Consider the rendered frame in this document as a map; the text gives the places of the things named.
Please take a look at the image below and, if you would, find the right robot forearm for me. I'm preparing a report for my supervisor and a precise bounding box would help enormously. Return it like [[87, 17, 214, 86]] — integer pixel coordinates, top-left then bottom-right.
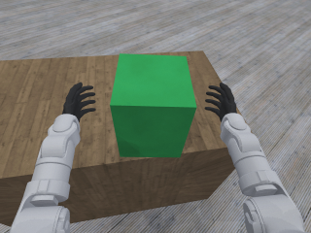
[[220, 113, 305, 232]]

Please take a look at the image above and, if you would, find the right robot upper arm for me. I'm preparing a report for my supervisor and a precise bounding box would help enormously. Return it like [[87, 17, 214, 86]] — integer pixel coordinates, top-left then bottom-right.
[[243, 194, 311, 233]]

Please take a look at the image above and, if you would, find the carton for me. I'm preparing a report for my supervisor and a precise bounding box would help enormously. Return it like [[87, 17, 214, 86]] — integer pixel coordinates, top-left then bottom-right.
[[110, 53, 197, 158]]

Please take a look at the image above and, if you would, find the right robot hand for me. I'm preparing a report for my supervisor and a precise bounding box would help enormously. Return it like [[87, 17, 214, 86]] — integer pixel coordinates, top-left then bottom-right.
[[204, 83, 237, 122]]

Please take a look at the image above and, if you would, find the left robot upper arm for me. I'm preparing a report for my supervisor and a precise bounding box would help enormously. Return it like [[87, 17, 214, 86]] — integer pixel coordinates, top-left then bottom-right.
[[12, 206, 71, 233]]

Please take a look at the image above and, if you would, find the left robot forearm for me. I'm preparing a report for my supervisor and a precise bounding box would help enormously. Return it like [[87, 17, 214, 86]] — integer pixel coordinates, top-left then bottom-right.
[[9, 114, 81, 233]]

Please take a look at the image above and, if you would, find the pedestal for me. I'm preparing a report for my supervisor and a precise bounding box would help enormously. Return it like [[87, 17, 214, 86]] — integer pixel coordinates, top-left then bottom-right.
[[0, 50, 253, 227]]

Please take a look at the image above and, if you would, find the left robot hand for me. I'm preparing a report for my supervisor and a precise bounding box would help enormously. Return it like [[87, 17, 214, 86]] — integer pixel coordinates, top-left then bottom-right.
[[62, 82, 96, 122]]

